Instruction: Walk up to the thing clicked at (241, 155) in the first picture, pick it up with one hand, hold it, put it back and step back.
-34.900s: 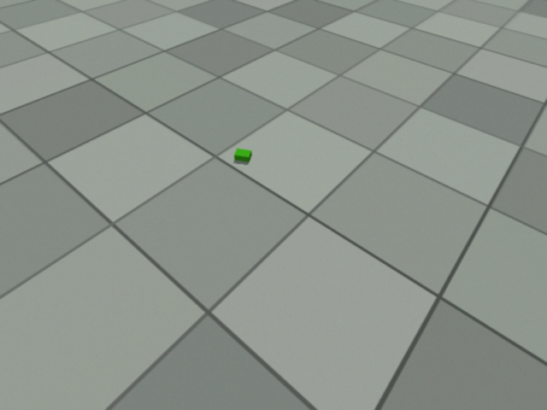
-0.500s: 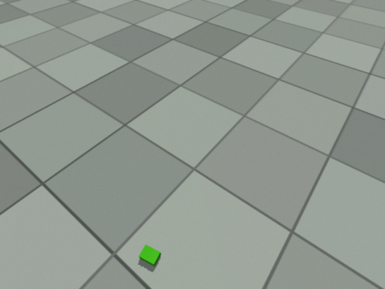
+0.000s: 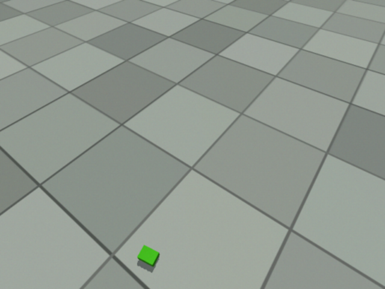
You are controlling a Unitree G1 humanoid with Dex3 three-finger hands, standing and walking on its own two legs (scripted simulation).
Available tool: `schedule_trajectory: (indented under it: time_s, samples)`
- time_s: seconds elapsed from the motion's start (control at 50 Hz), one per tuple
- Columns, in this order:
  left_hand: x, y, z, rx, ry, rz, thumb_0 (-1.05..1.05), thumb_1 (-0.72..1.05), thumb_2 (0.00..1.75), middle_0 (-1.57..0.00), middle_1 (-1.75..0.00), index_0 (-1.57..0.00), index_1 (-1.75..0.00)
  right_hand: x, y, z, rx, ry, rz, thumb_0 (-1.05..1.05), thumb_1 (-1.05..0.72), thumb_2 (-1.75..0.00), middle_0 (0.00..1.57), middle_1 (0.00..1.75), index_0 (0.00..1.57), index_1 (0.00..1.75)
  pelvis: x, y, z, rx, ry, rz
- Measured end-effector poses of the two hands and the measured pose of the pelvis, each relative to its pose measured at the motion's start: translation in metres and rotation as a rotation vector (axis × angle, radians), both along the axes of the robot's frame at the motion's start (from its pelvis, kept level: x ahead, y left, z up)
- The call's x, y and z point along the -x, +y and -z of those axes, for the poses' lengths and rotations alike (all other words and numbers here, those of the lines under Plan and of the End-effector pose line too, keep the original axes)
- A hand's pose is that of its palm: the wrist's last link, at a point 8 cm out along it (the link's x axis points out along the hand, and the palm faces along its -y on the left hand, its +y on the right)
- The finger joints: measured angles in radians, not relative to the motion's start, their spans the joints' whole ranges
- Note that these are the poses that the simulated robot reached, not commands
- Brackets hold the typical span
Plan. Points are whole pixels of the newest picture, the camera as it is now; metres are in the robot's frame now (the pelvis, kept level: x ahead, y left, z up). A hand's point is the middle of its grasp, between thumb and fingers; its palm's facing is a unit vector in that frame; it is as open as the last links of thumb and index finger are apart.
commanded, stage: stand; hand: left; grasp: from above
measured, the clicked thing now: (148, 255) +0.40 +0.22 -0.76
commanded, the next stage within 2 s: step back in 0.94 s
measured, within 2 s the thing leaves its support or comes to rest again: neither
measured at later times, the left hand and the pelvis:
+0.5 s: hand out of the picture +0.08 +0.24 -0.16, palm faces -0.01 -0.94 -0.33, open 7.4 cm; pelvis +0.01 +0.00 +0.00, yaw +0 degrees
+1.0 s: hand out of the picture +0.10 +0.25 -0.16, palm faces -0.01 -0.94 -0.34, open 7.4 cm; pelvis +0.01 +0.00 +0.00, yaw -1 degrees
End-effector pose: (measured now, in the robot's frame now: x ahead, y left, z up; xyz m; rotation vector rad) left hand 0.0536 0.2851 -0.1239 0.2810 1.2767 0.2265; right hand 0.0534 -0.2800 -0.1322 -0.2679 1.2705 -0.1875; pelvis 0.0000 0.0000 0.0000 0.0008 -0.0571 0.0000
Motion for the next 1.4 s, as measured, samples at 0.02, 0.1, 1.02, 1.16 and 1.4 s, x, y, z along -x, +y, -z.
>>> schedule_trajectory:
  time_s: [0.02,0.1,1.02,1.16,1.4]
  samples:
    - [-0.001,0.0,0.0,0.001,0.0,0.001,0.01,0.9,0.9,-0.2,-0.3,-0.2,-0.3,0.0,0.0,0.0,0.0,0.0,0.001,0.01,-0.91,-0.9,0.2,0.3,0.2,0.3,0.0,0.0,0.0,0.0,0.0,0.0]
    - [-0.004,-0.002,0.001,0.004,-0.001,0.006,0.01,0.9,0.9,-0.2,-0.3,-0.2,-0.3,-0.001,-0.002,-0.001,0.002,0.001,0.004,0.01,-0.91,-0.9,0.2,0.3,0.2,0.3,-0.002,-0.001,0.0,0.001,0.003,0.002]
    - [-0.038,0.012,-0.002,-0.016,-0.046,0.04,0.01,0.9,0.9,-0.2,-0.3,-0.2,-0.3,-0.021,-0.017,-0.007,0.03,-0.021,0.023,0.01,-0.91,-0.9,0.21,0.3,0.2,0.3,-0.006,0.001,0.003,0.002,0.027,0.012]
    - [-0.039,0.031,0.003,-0.05,-0.074,0.086,0.01,0.9,0.9,-0.2,-0.3,-0.2,-0.3,-0.013,-0.027,-0.006,0.082,-0.031,0.02,0.01,-0.91,-0.9,0.21,0.3,0.2,0.3,0.023,0.011,0.014,0.011,0.035,0.01]
    - [-0.035,0.06,0.017,-0.037,-0.132,0.143,0.01,0.91,0.9,-0.2,-0.3,-0.2,-0.3,0.076,0.003,-0.023,0.146,0.039,0.04,0.01,-0.91,-0.9,0.21,0.3,0.2,0.3,0.064,0.041,0.016,0.036,0.041,0.033]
